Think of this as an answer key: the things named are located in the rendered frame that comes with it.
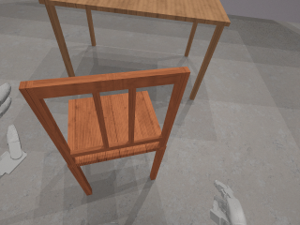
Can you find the right robot hand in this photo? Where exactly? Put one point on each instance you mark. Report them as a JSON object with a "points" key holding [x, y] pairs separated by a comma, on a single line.
{"points": [[231, 211]]}

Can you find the chair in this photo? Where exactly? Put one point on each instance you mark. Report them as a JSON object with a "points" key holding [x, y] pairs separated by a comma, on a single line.
{"points": [[102, 128]]}

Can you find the table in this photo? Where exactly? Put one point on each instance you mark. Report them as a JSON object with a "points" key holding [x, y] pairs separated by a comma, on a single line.
{"points": [[192, 11]]}

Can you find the left robot hand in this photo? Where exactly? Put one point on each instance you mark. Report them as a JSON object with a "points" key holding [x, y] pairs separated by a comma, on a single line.
{"points": [[12, 158]]}

